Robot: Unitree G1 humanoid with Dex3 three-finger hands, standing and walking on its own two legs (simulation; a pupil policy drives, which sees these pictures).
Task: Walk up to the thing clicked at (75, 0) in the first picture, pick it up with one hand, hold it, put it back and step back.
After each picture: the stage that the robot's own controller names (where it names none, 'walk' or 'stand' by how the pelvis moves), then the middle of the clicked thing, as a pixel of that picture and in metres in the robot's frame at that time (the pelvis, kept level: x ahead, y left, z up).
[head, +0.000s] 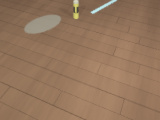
stand; (76, 9) +1.95 +0.08 -0.66
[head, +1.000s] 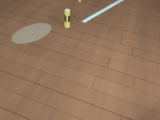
walk; (67, 18) +1.81 +0.10 -0.65
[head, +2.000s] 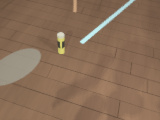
walk; (61, 43) +1.16 +0.15 -0.65
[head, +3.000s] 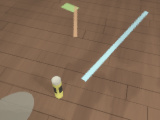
walk; (57, 87) +0.67 +0.18 -0.64
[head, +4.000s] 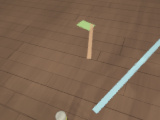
stand; out of the picture +0.43 +0.23 -0.64
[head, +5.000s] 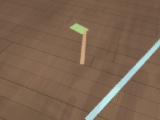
stand; out of the picture +0.37 +0.18 -0.65
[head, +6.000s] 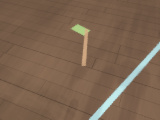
stand; out of the picture +0.34 +0.17 -0.65
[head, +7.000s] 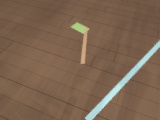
stand; out of the picture +0.36 +0.18 -0.66
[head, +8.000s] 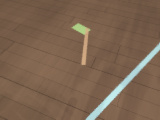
stand; out of the picture +0.35 +0.18 -0.66
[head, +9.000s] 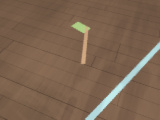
stand; out of the picture +0.34 +0.18 -0.66
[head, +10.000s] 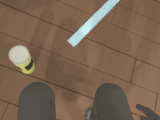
go down; (24, 61) +0.41 +0.22 -0.31
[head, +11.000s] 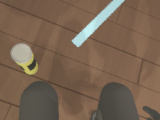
approach; (26, 61) +0.42 +0.23 -0.27
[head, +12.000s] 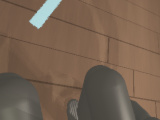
close in; out of the picture +0.41 +0.27 -0.16
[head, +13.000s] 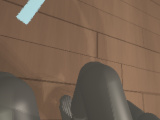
close; out of the picture +0.41 +0.28 -0.16
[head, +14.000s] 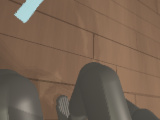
lift; out of the picture +0.38 +0.27 -0.16
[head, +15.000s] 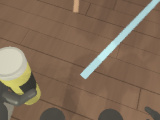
lift; (21, 82) +0.32 +0.19 +0.03
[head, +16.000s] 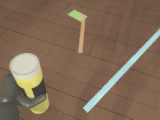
hold; (33, 88) +0.31 +0.16 +0.04
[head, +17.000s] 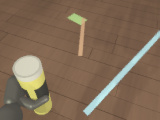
hold; (36, 89) +0.31 +0.16 +0.04
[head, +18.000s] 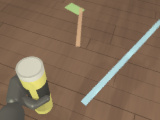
crouch; (37, 89) +0.32 +0.15 +0.00
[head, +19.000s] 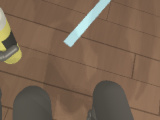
crouch; (2, 40) +0.46 +0.22 -0.05
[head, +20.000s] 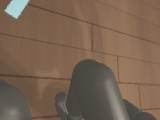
lower; out of the picture +0.43 +0.30 -0.16
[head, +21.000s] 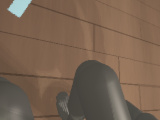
lower; out of the picture +0.43 +0.29 -0.16
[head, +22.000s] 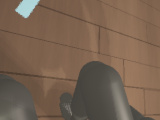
lower; out of the picture +0.41 +0.29 -0.16
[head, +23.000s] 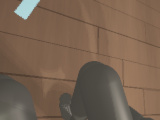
lower; out of the picture +0.40 +0.29 -0.16
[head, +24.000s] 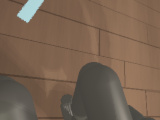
loosen; out of the picture +0.41 +0.24 -0.16
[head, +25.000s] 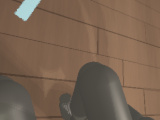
withdraw; out of the picture +0.40 +0.26 -0.17
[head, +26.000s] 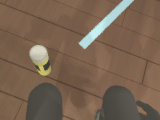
walk; (42, 62) +0.44 +0.20 -0.31
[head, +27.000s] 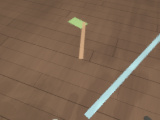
stand; out of the picture +0.36 +0.16 -0.59
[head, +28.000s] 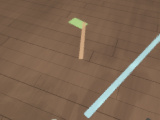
stand; out of the picture +0.37 +0.17 -0.60
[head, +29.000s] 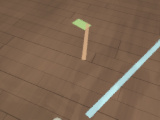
stand; out of the picture +0.37 +0.16 -0.63
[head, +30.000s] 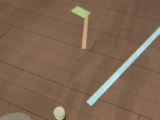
walk; (60, 117) +0.40 +0.15 -0.65
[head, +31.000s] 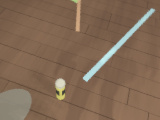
walk; (60, 89) +0.56 +0.11 -0.64
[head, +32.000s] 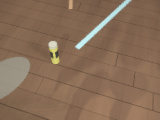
walk; (54, 53) +0.88 +0.25 -0.62
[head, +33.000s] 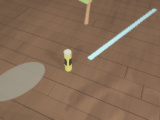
stand; (68, 60) +0.98 +0.14 -0.64
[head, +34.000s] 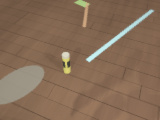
stand; (66, 63) +0.99 +0.16 -0.66
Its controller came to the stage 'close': yes
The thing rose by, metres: 0.67
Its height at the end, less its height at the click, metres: +0.00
